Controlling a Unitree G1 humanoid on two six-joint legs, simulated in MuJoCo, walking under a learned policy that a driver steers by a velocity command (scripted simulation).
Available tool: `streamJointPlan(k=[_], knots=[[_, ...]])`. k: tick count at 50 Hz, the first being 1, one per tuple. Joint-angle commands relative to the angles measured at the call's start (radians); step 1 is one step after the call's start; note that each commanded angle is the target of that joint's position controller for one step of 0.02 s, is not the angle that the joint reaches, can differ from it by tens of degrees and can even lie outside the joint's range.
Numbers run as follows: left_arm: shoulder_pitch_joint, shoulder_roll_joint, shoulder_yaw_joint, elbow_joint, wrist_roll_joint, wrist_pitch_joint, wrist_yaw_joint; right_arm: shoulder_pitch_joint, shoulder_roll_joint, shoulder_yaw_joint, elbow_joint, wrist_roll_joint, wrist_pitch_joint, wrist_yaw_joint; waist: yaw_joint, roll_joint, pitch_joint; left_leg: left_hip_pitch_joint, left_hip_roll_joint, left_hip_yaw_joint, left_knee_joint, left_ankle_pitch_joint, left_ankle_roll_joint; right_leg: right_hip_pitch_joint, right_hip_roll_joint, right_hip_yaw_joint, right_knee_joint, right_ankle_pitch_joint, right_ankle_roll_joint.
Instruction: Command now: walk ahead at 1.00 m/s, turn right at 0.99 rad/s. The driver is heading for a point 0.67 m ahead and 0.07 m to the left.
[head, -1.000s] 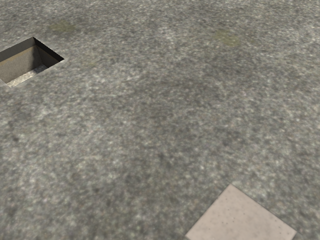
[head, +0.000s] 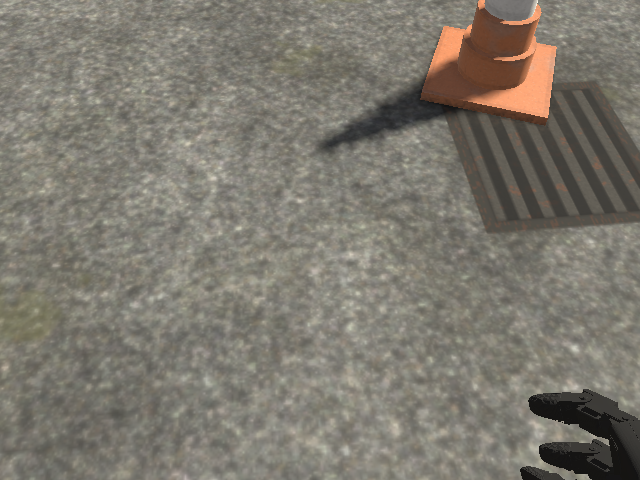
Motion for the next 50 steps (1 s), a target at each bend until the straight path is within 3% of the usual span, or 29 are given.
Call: streamJointPlan(k=[1, 2, 3, 4, 5, 6, 7, 10, 14, 20, 22, 24, 25, 26, 27, 29, 31, 32, 36, 38, 40, 42, 44, 45, 46, 47, 48, 49, 50], knots=[[-0.101, 0.211, 0.054, -0.08, 0.007, -0.016, 0.009, 0.149, -0.174, -0.066, -0.003, 0.009, -0.011, -0.02, -0.152, -0.008, -0.102, 0.508, -0.108, 0.06, -0.053, -0.104, 0.022, -0.226, -0.179, 0.16, 0.144, 0.784, -0.033], [-0.144, 0.234, 0.057, -0.084, 0.011, -0.017, 0.005, 0.336, -0.209, -0.086, 0.037, 0.008, -0.015, -0.036, -0.272, 0.016, -0.191, 0.711, -0.105, 0.081, -0.058, -0.176, 0.03, -0.277, -0.146, 0.12, 0.382, 0.825, -0.006], [-0.171, 0.142, 0.03, -0.106, 0.014, -0.03, 0.003, 0.549, -0.277, -0.112, 0.072, -0.013, -0.02, -0.06, -0.358, 0.087, -0.306, 0.954, 0.055, -0.07, -0.057, -0.445, 0.057, -0.433, -0.093, 0.058, 0.714, 0.616, 0.013], [-0.073, -0.032, -0.015, -0.155, -0.02, -0.032, 0.008, 0.543, -0.349, -0.123, 0.07, -0.059, -0.024, -0.06, -0.245, 0.388, -0.401, 1.132, 0.36, -0.591, -0.253, -0.783, 0.123, -0.724, 0.011, -0.049, 1.011, -0.17, 0.037], [-0.094, 0.029, -0.027, -0.166, -0.007, -0.02, 0.014, 0.415, -0.311, -0.129, 0.056, -0.039, -0.016, -0.053, -0.203, 0.384, -0.351, 1.019, 0.375, -0.842, -0.39, -0.941, 0.164, -0.85, -0.065, -0.111, 1.103, -0.058, 0.023], [-0.176, 0.089, -0.014, -0.151, 0.018, -0.004, 0.01, 0.317, -0.212, -0.109, 0.041, -0.027, -0.012, -0.049, -0.2, 0.22, -0.202, 0.874, 0.32, -0.653, -0.376, -0.899, 0.162, -0.865, -0.138, -0.141, 1.084, 0.047, 0.024], [-0.218, 0.097, -0.013, -0.15, 0.035, 0.004, -0.006, 0.3, -0.159, -0.096, 0.061, -0.023, -0.01, -0.041, -0.192, 0.112, -0.124, 0.759, 0.262, -0.475, -0.357, -0.711, 0.156, -0.836, -0.176, -0.158, 1.029, 0.1, 0.03], [-0.286, 0.022, -0.034, -0.177, 0.048, 0.026, -0.046, 0.386, -0.091, -0.074, 0.16, -0.016, -0.034, -0.026, -0.163, 0.104, -0.011, 0.59, 0.158, -0.196, -0.383, -0.357, 0.134, -0.787, -0.22, -0.141, 0.947, 0.107, 0.046], [-0.379, 0.01, -0.055, -0.234, 0.046, 0.033, -0.056, 0.381, -0.111, -0.075, 0.204, 0.0, -0.07, -0.003, -0.117, 0.088, 0.052, 0.544, 0.157, -0.046, -0.488, -0.162, 0.172, -0.867, -0.198, -0.126, 0.797, 0.225, 0.069], [-0.572, 0.0, -0.084, -0.285, 0.039, 0.012, -0.08, 0.472, -0.173, -0.078, 0.278, 0.008, -0.07, -0.004, -0.141, 0.059, 0.112, 0.561, 0.124, 0.205, -0.604, 0.33, 0.159, -0.605, -0.153, -0.342, 0.356, 0.385, 0.015], [-0.515, 0.024, -0.075, -0.264, 0.055, 0.007, -0.058, 0.515, -0.22, -0.081, 0.313, 0.015, -0.057, -0.016, -0.09, 0.116, 0.026, 0.677, 0.141, 0.206, -0.423, 0.854, 0.162, -0.465, -0.097, -0.387, 0.319, 0.282, -0.013], [-0.152, 0.087, -0.039, -0.154, 0.059, 0.001, -0.023, 0.466, -0.264, -0.086, 0.316, 0.02, -0.036, -0.03, 0.106, 0.15, -0.169, 0.601, 0.137, 0.191, 0.039, 0.943, 0.152, -0.059, -0.092, -0.317, 0.234, 0.23, -0.042], [0.001, 0.169, -0.01, -0.108, 0.077, 0.0, 0.001, 0.467, -0.201, -0.072, 0.286, 0.019, -0.036, -0.026, 0.141, 0.085, -0.289, 0.381, 0.077, 0.172, 0.379, 0.528, 0.151, 0.217, -0.264, -0.128, 0.24, 0.028, -0.044], [-0.023, 0.241, 0.005, -0.112, 0.094, -0.008, 0.017, 0.572, -0.029, -0.043, 0.242, 0.031, -0.038, -0.009, -0.015, -0.173, -0.406, 0.062, -0.081, 0.109, 0.751, -0.521, 0.13, 0.43, -0.584, 0.323, 0.181, -0.019, -0.079], [-0.007, 0.218, 0.01, -0.119, 0.06, -0.006, 0.023, 0.502, -0.144, -0.069, 0.225, 0.045, -0.036, -0.022, 0.044, -0.082, -0.468, -0.018, -0.124, -0.012, 0.878, -0.468, 0.138, 0.385, -0.62, 0.512, 0.06, 0.212, -0.123], [-0.132, 0.095, -0.017, -0.072, 0.034, -0.029, 0.017, 0.401, -0.102, -0.06, 0.216, 0.038, -0.035, -0.026, -0.06, -0.014, -0.125, -0.021, -0.049, 0.023, 0.749, -0.341, 0.115, 0.055, -0.503, 0.125, 0.061, 0.794, -0.12], [-0.175, 0.012, -0.039, -0.057, 0.022, -0.041, 0.016, 0.444, -0.066, -0.057, 0.25, 0.016, -0.007, -0.016, -0.136, -0.014, -0.061, 0.097, -0.031, 0.023, 0.634, -0.357, 0.083, -0.136, -0.433, -0.051, 0.008, 0.961, -0.079], [-0.242, -0.012, -0.037, -0.08, -0.006, -0.062, -0.005, 0.401, -0.08, -0.077, 0.236, 0.08, -0.025, -0.028, -0.145, -0.033, -0.093, 0.082, -0.001, -0.008, 0.63, -0.352, 0.074, -0.119, -0.405, -0.077, -0.017, 0.926, -0.087], [-0.309, 0.015, -0.031, -0.04, -0.014, -0.067, 0.013, 0.253, -0.008, -0.055, 0.174, 0.041, -0.037, -0.02, -0.178, -0.029, -0.007, 0.124, -0.02, 0.074, 0.283, -0.2, 0.038, -0.304, -0.334, -0.234, -0.104, 0.98, -0.068], [-0.236, 0.032, -0.026, -0.009, -0.016, -0.059, 0.032, 0.151, 0.012, -0.042, 0.156, 0.026, -0.054, 0.0, -0.117, -0.043, -0.02, 0.235, -0.078, 0.141, 0.039, 0.091, 0.036, -0.328, -0.259, -0.303, -0.101, 0.884, -0.038], [-0.161, 0.07, -0.018, 0.026, -0.021, -0.055, 0.038, 0.098, -0.015, -0.048, 0.135, 0.025, -0.056, 0.019, -0.096, -0.049, -0.043, 0.297, -0.111, 0.122, -0.08, 0.243, 0.05, -0.272, -0.288, -0.268, -0.094, 0.795, -0.021], [-0.172, 0.096, -0.009, 0.042, -0.02, -0.046, 0.042, 0.102, -0.071, -0.063, 0.131, 0.021, -0.053, 0.027, -0.126, -0.061, -0.051, 0.318, -0.116, 0.09, -0.125, 0.226, 0.083, -0.191, -0.32, -0.238, -0.039, 0.787, 0.004], [-0.208, 0.102, -0.006, 0.043, -0.013, -0.026, 0.044, 0.245, -0.122, -0.087, 0.187, 0.007, -0.056, 0.027, -0.213, -0.049, -0.111, 0.455, -0.149, 0.104, -0.142, 0.223, 0.111, -0.144, -0.303, -0.252, 0.149, 0.887, 0.046], [-0.196, 0.092, -0.009, 0.043, -0.009, -0.018, 0.043, 0.304, -0.151, -0.097, 0.208, 0.001, -0.058, 0.021, -0.242, -0.009, -0.145, 0.555, -0.112, 0.089, -0.163, 0.414, 0.13, -0.165, -0.254, -0.278, 0.319, 0.816, 0.087], [-0.085, 0.037, -0.027, 0.041, 0.015, -0.018, 0.035, 0.315, -0.222, -0.103, 0.197, -0.026, -0.054, 0.012, -0.2, 0.194, -0.262, 0.825, 0.103, -0.101, -0.04, 0.979, 0.256, -0.376, -0.164, -0.296, 0.667, 0.334, 0.144], [0.109, -0.062, -0.061, 0.104, -0.006, -0.009, 0.016, 0.322, -0.136, -0.071, 0.198, -0.036, -0.047, 0.012, -0.147, 0.318, -0.494, 1.029, 0.328, -0.418, -0.042, 1.105, 0.466, -0.528, -0.08, -0.17, 0.976, -0.295, 0.198], [0.066, 0.054, -0.036, 0.118, -0.023, -0.002, 0.007, 0.295, -0.093, -0.064, 0.183, -0.004, -0.036, 0.021, -0.186, 0.162, -0.517, 0.956, 0.286, -0.418, -0.087, 0.932, 0.45, -0.527, -0.119, -0.049, 1.015, -0.299, 0.194], [-0.06, 0.094, -0.02, 0.076, -0.037, 0.013, 0.011, 0.193, -0.103, -0.067, 0.168, 0.019, -0.026, 0.022, -0.168, 0.101, -0.375, 0.818, 0.248, -0.334, -0.124, 0.695, 0.408, -0.579, -0.162, -0.083, 0.991, -0.266, 0.195], [-0.143, 0.085, -0.017, 0.06, -0.026, 0.033, 0.026, 0.119, -0.082, -0.058, 0.166, 0.025, -0.017, 0.021, -0.144, 0.027, -0.234, 0.638, 0.201, -0.277, -0.185, 0.496, 0.366, -0.603, -0.196, -0.134, 0.912, -0.219, 0.201]])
